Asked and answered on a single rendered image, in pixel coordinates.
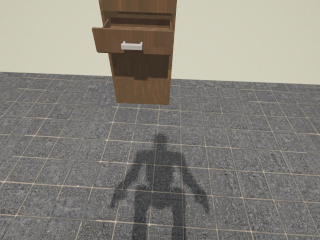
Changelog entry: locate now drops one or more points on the handle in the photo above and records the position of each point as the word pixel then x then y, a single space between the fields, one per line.
pixel 131 46

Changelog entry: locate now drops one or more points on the drawer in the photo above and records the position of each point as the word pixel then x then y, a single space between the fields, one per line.
pixel 155 34

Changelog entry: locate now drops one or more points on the cabinet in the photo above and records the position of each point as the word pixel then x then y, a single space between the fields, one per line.
pixel 141 78

